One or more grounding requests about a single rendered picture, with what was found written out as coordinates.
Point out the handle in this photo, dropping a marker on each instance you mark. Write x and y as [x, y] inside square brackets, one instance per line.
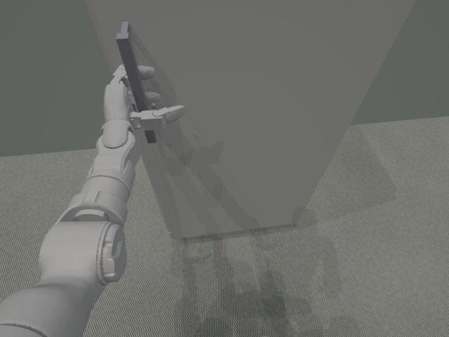
[132, 71]

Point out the left robot hand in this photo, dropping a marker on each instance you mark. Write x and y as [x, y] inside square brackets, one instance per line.
[119, 102]

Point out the fridge door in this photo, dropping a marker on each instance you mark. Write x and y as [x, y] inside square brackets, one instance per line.
[270, 88]

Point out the left robot upper arm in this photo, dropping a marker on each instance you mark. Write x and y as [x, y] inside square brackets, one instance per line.
[79, 259]

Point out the robot left forearm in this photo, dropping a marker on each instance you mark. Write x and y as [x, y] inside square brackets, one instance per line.
[109, 182]

